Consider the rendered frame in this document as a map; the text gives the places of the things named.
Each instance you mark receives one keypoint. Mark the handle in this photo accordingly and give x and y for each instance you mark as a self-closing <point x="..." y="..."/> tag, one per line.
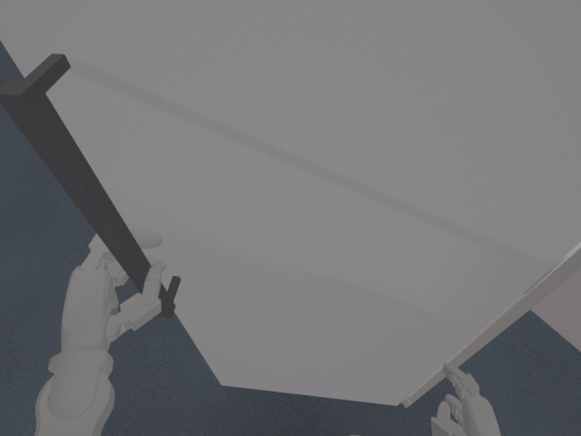
<point x="29" y="107"/>

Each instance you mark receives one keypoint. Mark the fridge door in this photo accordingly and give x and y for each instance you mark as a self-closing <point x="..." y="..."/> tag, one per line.
<point x="349" y="190"/>

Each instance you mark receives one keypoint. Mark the robot left hand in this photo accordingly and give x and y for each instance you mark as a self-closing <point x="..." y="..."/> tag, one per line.
<point x="87" y="321"/>

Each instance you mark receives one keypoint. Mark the robot right hand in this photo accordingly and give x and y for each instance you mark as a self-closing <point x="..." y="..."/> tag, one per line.
<point x="475" y="415"/>

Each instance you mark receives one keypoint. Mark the left robot forearm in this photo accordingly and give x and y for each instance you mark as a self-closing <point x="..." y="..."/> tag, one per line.
<point x="79" y="398"/>

